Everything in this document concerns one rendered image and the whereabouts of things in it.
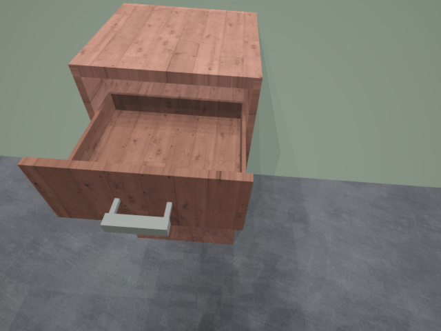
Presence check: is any drawer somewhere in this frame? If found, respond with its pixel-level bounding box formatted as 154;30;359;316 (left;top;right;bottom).
17;92;254;230

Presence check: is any cabinet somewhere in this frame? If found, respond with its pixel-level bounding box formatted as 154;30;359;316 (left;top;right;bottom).
68;3;263;245

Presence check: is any handle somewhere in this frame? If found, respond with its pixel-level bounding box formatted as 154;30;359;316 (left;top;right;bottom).
101;198;172;237

